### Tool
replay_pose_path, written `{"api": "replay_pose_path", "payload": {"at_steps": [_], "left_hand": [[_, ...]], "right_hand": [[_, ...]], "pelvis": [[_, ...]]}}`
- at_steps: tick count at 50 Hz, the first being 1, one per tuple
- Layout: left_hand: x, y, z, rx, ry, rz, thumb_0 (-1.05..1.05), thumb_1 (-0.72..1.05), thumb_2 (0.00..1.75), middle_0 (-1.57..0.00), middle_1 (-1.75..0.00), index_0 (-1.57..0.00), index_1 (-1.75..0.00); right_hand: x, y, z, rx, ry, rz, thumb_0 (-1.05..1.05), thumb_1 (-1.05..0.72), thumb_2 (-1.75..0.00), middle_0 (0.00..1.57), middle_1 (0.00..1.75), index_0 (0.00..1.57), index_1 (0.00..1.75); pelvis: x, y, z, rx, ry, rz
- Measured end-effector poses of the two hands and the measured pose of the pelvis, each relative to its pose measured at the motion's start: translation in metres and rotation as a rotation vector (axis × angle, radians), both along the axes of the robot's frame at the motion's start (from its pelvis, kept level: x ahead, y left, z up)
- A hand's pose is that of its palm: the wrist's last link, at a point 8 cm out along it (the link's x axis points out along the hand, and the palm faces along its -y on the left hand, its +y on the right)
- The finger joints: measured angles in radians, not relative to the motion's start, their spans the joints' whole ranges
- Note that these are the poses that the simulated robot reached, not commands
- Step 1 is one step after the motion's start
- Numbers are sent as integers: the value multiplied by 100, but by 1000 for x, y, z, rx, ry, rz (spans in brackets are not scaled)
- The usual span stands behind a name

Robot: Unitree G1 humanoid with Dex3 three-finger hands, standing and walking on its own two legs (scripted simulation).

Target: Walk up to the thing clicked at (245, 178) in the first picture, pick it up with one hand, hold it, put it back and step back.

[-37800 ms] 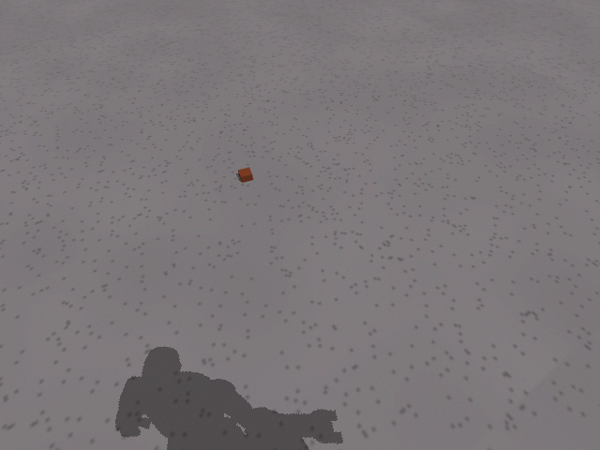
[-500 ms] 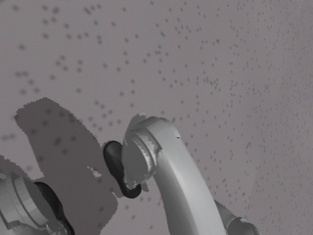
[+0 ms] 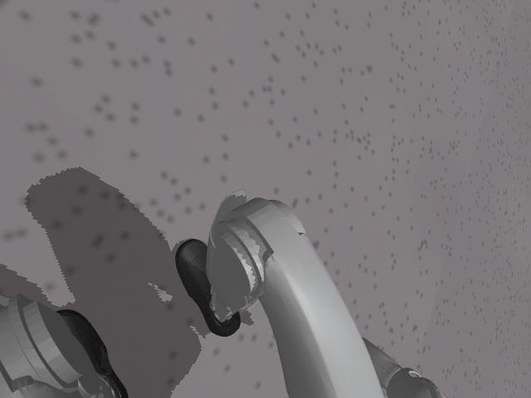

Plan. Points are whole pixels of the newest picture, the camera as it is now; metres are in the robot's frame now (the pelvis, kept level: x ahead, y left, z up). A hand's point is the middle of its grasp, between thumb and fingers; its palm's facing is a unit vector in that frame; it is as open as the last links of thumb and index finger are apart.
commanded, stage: close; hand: left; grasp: from above
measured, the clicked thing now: out of the picture +0.46 +0.42 -0.30
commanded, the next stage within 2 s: none
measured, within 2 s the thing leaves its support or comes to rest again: neither
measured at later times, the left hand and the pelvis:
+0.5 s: hand out of the picture +0.44 +0.41 -0.27, palm faces -0.33 -0.30 -0.89, open 9.5 cm; pelvis +0.00 +0.00 +0.00, yaw +0 degrees
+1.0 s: hand out of the picture +0.43 +0.41 -0.27, palm faces -0.34 -0.29 -0.89, open 10.8 cm; pelvis +0.00 +0.00 +0.00, yaw +0 degrees
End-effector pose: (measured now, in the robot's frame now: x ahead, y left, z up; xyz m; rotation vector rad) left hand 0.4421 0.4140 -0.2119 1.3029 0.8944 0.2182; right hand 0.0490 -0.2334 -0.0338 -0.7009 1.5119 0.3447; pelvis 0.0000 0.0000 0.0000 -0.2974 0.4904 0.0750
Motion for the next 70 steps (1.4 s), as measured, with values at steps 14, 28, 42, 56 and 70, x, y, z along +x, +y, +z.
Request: {"api": "replay_pose_path", "payload": {"at_steps": [14, 28, 42, 56, 70], "left_hand": [[-1, 1, -3, -9, 1, -8, 0, 9, 63, -46, -91, -52, -85], [1, 2, -2, -6, -4, -8, 0, 8, 57, -43, -92, -51, -84], [-4, 4, 0, -2, 14, 1, 0, -4, 62, -38, -90, -43, -84], [-4, -4, -2, -11, -12, -18, 0, -1, 64, -40, -90, -45, -85], [-1, 2, -1, 2, 13, 1, 0, 6, 63, -45, -90, -50, -84]], "right_hand": [[3, 0, 0, -7, 1, 6, 0, -90, -90, 20, 30, 20, 30], [7, -1, 0, -6, -1, 11, 0, -90, -90, 20, 30, 20, 30], [3, -2, 0, -10, -3, 7, 0, -90, -90, 20, 30, 20, 30], [-1, -1, 3, -15, -10, 13, 0, -90, -90, 20, 30, 20, 30], [-1, 0, 2, -12, -2, -3, 0, -90, -90, 20, 30, 20, 30]], "pelvis": [[1, 0, 0, 1, 0, 0], [2, 0, 0, -1, 3, 1], [0, 0, 0, 1, -5, 1], [-3, 0, 0, -1, -15, 0], [0, 1, 1, -2, 0, 1]]}}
